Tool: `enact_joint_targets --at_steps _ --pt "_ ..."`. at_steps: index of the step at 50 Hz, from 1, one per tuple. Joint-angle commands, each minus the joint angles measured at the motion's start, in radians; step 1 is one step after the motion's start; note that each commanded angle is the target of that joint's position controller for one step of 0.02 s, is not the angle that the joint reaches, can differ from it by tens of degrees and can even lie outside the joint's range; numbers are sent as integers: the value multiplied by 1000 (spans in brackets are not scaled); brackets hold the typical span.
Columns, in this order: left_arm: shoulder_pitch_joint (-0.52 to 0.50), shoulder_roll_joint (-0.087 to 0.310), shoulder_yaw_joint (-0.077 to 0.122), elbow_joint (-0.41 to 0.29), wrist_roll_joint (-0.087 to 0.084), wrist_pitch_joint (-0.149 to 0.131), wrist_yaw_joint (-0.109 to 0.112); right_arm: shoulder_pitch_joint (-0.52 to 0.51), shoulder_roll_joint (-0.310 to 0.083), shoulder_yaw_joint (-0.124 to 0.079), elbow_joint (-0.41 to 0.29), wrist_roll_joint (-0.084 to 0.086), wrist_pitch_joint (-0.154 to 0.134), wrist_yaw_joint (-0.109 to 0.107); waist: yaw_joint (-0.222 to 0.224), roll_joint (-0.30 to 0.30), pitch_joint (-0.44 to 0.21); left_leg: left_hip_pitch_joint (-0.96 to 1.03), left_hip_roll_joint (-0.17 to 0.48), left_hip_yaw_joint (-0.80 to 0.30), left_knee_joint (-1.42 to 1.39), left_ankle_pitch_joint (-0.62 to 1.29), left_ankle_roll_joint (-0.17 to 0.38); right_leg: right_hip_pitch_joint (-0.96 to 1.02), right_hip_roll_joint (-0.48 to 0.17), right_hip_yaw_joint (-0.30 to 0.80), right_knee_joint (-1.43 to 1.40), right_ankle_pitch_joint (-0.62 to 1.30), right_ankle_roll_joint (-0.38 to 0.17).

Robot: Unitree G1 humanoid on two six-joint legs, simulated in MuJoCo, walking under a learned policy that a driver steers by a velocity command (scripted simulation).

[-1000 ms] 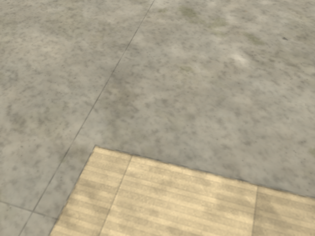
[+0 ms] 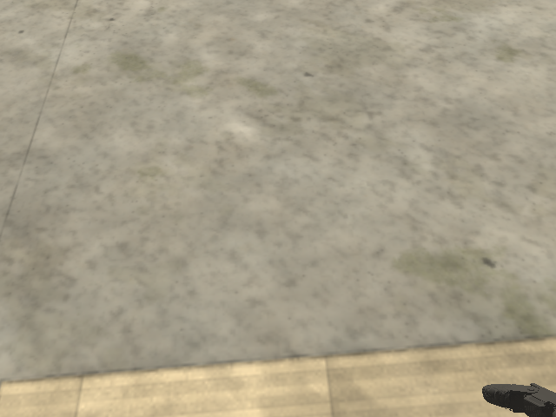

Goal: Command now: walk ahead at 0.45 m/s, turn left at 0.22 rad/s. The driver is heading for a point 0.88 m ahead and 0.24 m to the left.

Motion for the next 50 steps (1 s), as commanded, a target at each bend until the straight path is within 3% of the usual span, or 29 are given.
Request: enact_joint_targets --at_steps 1,2,3,4,5,6,7,8,9,10,12,15,17,20,23,25,26,27,28,29,30,31,34,38,43,46,48,50 --pt "42 169 38 -27 8 -2 10 -133 -90 -15 -110 2 -30 12 -1 -161 8 10 -53 52 -8 -100 56 26 -283 15 116 965 -63" --pt "38 180 39 -27 12 3 15 -61 -114 -26 -96 3 -27 6 -43 -184 -56 108 -90 72 5 -136 81 45 -278 -4 213 1173 -50" --pt "9 187 37 -33 17 10 19 92 -141 -42 -59 5 -23 -1 -129 -180 -141 297 -115 80 -26 -94 114 6 -255 -39 388 1292 -28" --pt "-30 195 34 -56 23 6 22 269 -183 -59 -23 -1 -17 -14 -216 -150 -240 603 -25 -53 -4 -46 171 -201 -240 -46 616 1159 0" --pt "35 104 9 -90 28 -15 12 409 -277 -83 -7 -19 -11 -21 -198 102 -391 1005 255 -569 -24 -178 364 -636 -61 -70 1083 509 97" --pt "36 113 1 -85 16 -48 -4 397 -204 -61 10 -3 -7 -25 -187 156 -448 1074 338 -841 -174 -262 394 -794 13 57 1215 -161 90" --pt "-75 169 15 -126 -25 -71 -19 329 -171 -53 -4 3 -3 -34 -194 110 -270 949 297 -709 -212 -357 337 -901 -56 89 1225 -114 77" --pt "-140 168 11 -148 -32 -86 -22 268 -148 -46 -24 -1 -1 -37 -167 14 -157 780 257 -591 -242 -333 297 -897 -104 69 1151 -46 63" --pt "-163 155 13 -156 -13 -93 -19 226 -127 -37 -36 -7 -1 -38 -129 -55 -79 632 218 -528 -279 -266 276 -861 -129 50 1059 -4 65" --pt "-158 155 20 -159 8 -86 -15 200 -118 -30 -49 -19 -4 -40 -92 -55 -44 525 185 -474 -306 -178 266 -804 -152 41 1005 23 73" --pt "-116 129 17 -168 20 -68 -13 175 -125 -32 -64 -15 -1 -47 -47 -11 -26 398 159 -421 -344 -96 279 -749 -169 19 927 30 105" --pt "-192 88 0 -210 30 -52 -5 186 -159 -43 -68 -6 0 -60 -57 4 4 237 93 -294 -353 -22 249 -681 -156 -35 705 176 152" --pt "-290 61 -11 -242 30 -56 -7 232 -174 -50 -59 3 7 -68 -100 14 0 192 41 -246 -321 -62 203 -601 -117 -50 518 355 165" --pt "-360 85 -4 -268 5 -62 -13 311 -183 -55 -48 12 23 -75 -137 33 -32 256 65 -312 -265 -156 169 -543 -76 -23 383 447 176" --pt "-340 135 19 -279 -7 -68 -18 324 -170 -54 -53 10 32 -79 -106 63 -49 356 111 -416 -155 -225 130 -508 -83 14 325 344 145" --pt "-216 165 42 -257 -3 -75 -15 320 -134 -44 -65 0 35 -76 -33 70 -93 343 71 -413 -14 -193 85 -335 -93 -3 280 272 91" --pt "-79 217 58 -249 16 -79 -7 324 -66 -20 -84 -13 30 -69 27 -14 -214 259 10 -341 245 -266 46 -120 -239 126 284 209 25" --pt "14 308 78 -226 37 -65 -7 457 5 2 -117 7 18 -67 -18 -339 -364 -51 -121 -194 594 -607 -17 193 -480 568 198 33 -133" --pt "22 247 69 -220 23 -59 -16 462 -86 -11 -109 27 18 -70 -8 -342 -344 -200 -51 -205 767 -611 -30 183 -516 759 125 -196 -156" --pt "-23 178 51 -234 19 -55 -13 368 -152 -31 -113 24 25 -72 18 -219 -217 -238 -13 -202 827 -513 -36 82 -467 608 110 -208 -116" --pt "-72 151 39 -236 23 -50 -11 301 -156 -35 -127 9 31 -74 10 -144 -140 -216 20 -171 815 -434 -42 -33 -421 451 111 -66 -88" --pt "-108 126 31 -229 25 -46 -12 266 -146 -37 -139 -2 34 -73 -8 -127 -84 -191 45 -168 769 -383 -44 -126 -374 341 94 64 -79" --pt "-135 103 28 -207 22 -54 -10 269 -97 -36 -150 10 52 -60 -47 -168 -38 -116 82 -141 695 -329 -49 -237 -321 158 25 218 -77" --pt "-117 144 46 -165 16 -60 -8 197 -64 -26 -178 -4 64 -54 -47 -118 -13 -172 96 -140 552 -240 -67 -212 -348 40 -17 365 -104" --pt "-104 181 56 -127 10 -44 1 62 -42 -13 -203 -1 50 -25 -4 -101 20 -117 83 -72 281 -30 -52 -180 -322 -129 -25 417 -68" --pt "-69 206 65 -101 -4 -31 1 -13 -43 -11 -233 4 47 -8 15 -100 47 -96 68 -27 183 -52 -25 -121 -340 -179 -9 454 -51" --pt "-66 226 71 -91 -14 -20 2 -25 -60 -18 -249 3 49 0 0 -111 43 -56 41 7 139 -129 9 -73 -353 -213 47 619 -34" --pt "-71 259 82 -90 -24 -7 9 47 -102 -41 -244 -4 56 -1 -58 -145 -25 88 -29 65 122 -228 54 -47 -348 -254 207 967 -15"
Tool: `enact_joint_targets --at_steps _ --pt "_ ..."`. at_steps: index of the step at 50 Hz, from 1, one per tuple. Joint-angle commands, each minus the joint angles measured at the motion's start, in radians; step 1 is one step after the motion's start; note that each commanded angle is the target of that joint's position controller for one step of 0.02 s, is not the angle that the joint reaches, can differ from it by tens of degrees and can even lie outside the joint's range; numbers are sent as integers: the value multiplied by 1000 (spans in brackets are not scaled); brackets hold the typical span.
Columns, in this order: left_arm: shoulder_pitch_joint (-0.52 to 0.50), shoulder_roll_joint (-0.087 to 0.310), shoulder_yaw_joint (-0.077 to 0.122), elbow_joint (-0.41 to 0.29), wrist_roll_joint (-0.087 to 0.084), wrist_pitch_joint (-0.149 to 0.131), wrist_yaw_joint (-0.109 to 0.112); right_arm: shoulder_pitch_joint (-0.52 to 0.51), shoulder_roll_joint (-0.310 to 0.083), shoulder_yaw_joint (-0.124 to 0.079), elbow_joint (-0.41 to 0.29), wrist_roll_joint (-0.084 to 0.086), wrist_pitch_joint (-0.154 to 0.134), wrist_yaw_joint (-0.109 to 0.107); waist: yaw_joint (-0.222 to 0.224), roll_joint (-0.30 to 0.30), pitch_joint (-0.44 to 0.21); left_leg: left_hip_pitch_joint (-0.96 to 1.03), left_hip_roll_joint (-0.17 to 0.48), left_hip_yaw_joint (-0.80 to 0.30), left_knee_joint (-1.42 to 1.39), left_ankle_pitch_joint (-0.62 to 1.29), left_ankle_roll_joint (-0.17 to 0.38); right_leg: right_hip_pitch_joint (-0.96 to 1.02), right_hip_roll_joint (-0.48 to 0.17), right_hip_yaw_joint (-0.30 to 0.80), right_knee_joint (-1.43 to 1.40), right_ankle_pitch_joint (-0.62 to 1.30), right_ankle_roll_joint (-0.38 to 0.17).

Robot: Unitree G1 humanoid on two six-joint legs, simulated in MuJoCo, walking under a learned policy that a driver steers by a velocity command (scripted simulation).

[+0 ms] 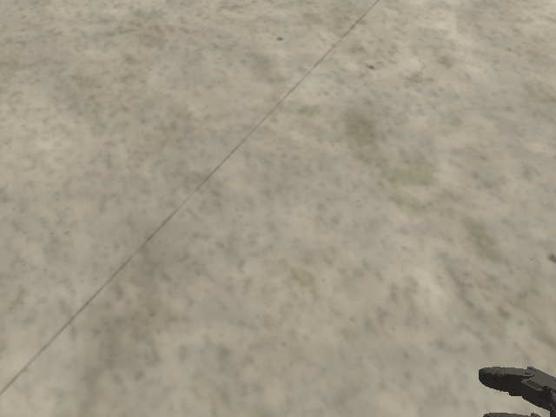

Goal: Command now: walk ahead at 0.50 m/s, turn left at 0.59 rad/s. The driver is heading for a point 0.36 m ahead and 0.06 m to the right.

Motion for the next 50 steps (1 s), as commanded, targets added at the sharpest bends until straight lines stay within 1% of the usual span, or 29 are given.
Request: enact_joint_targets --at_steps 1,2,3,4,5,6,7,8,9,12,15,17,20,24,25,26,27,28,29,30,32,35,38,40,41,42,44,46,50 --pt "-50 217 54 -59 -17 8 12 134 -147 -66 -46 -2 -5 -2 -164 -125 -105 274 -112 91 -73 -58 77 -34 -221 35 274 1088 -127" --pt "-43 189 42 -68 -12 6 17 308 -206 -100 -1 1 3 -18 -247 -91 -191 555 -121 45 -112 -3 117 -195 -184 19 515 972 -91" --pt "3 60 3 -108 38 -4 12 368 -303 -118 15 10 8 -40 -199 151 -255 867 121 -350 -116 27 217 -576 -75 29 864 144 -38" --pt "27 50 -20 -145 23 -40 -1 348 -315 -103 -29 0 -13 -33 -168 216 -448 1026 309 -875 -297 -192 386 -809 64 258 1094 -231 -19" --pt "-75 142 5 -146 -22 -57 -13 347 -216 -77 -8 -8 -25 -26 -221 71 -364 965 290 -750 -352 -203 318 -898 -1 329 1112 -132 -29" --pt "-110 137 0 -156 -34 -64 -15 305 -184 -66 2 -8 -34 -27 -197 63 -233 821 259 -589 -351 -139 278 -906 -43 305 1053 -51 -46" --pt "-119 124 -2 -137 -15 -63 -7 236 -152 -53 3 -8 -40 -28 -154 -9 -163 669 217 -471 -352 -36 236 -850 -93 299 980 21 -47" --pt "-105 128 3 -127 1 -52 -5 190 -118 -41 2 -17 -46 -28 -119 14 -126 560 185 -390 -368 78 219 -784 -118 305 923 65 -43" --pt "-70 124 4 -112 0 -37 -9 170 -107 -35 5 -27 -52 -29 -92 36 -117 490 166 -339 -398 124 211 -725 -132 311 909 100 -40" --pt "-56 80 -5 -95 1 -3 -8 180 -125 -40 51 -30 -79 -34 -77 24 -83 416 157 -215 -466 222 211 -715 -131 305 839 184 -14" --pt "-135 55 -11 -120 21 -5 -3 185 -127 -35 87 -32 -76 -50 -84 11 -35 406 112 -98 -454 492 176 -733 -107 283 663 321 6" --pt "-185 23 -24 -127 24 -17 -13 183 -129 -31 100 -29 -65 -61 -104 23 -34 398 69 -25 -441 533 138 -663 -75 247 482 451 0" --pt "-259 8 -30 -145 18 -25 -33 244 -149 -32 140 -24 -50 -68 -147 27 -49 468 96 -37 -416 499 130 -611 -32 233 327 557 -12" --pt "-234 57 -13 -150 31 -29 -53 235 -154 -34 172 -14 -27 -72 -116 54 -70 589 148 -100 -278 516 110 -584 0 250 225 417 -70" --pt "-173 70 -5 -131 38 -31 -52 213 -153 -34 174 -10 -23 -75 -75 47 -95 589 128 -93 -197 552 89 -501 22 233 168 446 -90" --pt "-110 110 8 -112 45 -36 -45 233 -140 -30 177 -16 -23 -76 -54 0 -148 566 63 -64 -68 523 48 -361 7 242 127 718 -117" --pt "-55 177 17 -114 63 -37 -36 308 -99 -14 165 -44 -35 -73 -79 -120 -280 385 -12 -39 143 238 -9 -69 -153 386 245 1184 -202" --pt "-29 120 -3 -107 69 -25 -30 423 -29 12 197 -38 -38 -65 -89 -281 -424 177 -102 -64 423 -447 -78 147 -361 635 236 1336 -391" --pt "-9 56 -21 -100 43 -12 -33 384 -106 -4 213 -19 -26 -58 -54 -205 -460 152 -83 -152 495 -604 -92 119 -348 676 198 1191 -401" --pt "-77 56 -23 -105 28 -2 -36 316 -134 -14 195 -3 -8 -60 -62 -146 -358 101 -47 -155 522 -575 -101 28 -312 623 156 967 -364" --pt "-210 37 -31 -117 26 14 -34 235 -114 -17 184 -11 36 -79 -99 -80 -188 105 5 -124 403 -496 -112 -221 -251 551 54 567 -296" --pt "-290 53 -22 -118 49 36 -25 282 -69 -9 215 -21 69 -101 -136 -184 -139 306 -10 -64 162 -379 -122 -438 -163 449 -34 283 -248" --pt "-298 47 -23 -98 35 42 -13 315 -62 -11 252 -31 65 -99 -149 -167 -165 441 -22 -33 -27 -138 -92 -482 -141 404 -34 72 -220" --pt "-274 14 -35 -73 32 45 -11 294 -61 -10 252 -54 60 -94 -146 -142 -128 488 -16 -36 -122 -82 -58 -535 -101 381 -31 -140 -145" --pt "-259 4 -39 -61 38 46 -12 265 -85 -11 234 -60 57 -98 -130 -106 -79 445 37 -100 -196 -129 -30 -542 -71 362 0 -186 -100" --pt "-234 16 -32 -62 38 49 -11 233 -141 -24 239 -47 54 -102 -80 5 -25 288 47 -126 -233 -343 1 -469 -12 298 33 -126 -65" --pt "-250 9 -32 -52 41 47 -3 185 -81 -9 244 -46 30 -102 -74 73 -7 150 40 -132 -307 -444 -18 -309 6 269 128 51 -52" --pt "-221 5 -30 -27 40 49 5 167 -67 -6 253 -42 7 -99 -65 87 -10 162 34 -124 -303 -359 -43 -278 7 261 155 142 -64" --pt "-225 -1 -28 6 33 47 3 225 -72 -5 286 -30 -9 -100 -91 17 -33 260 21 -103 -249 -188 -45 -297 1 265 160 246 -75"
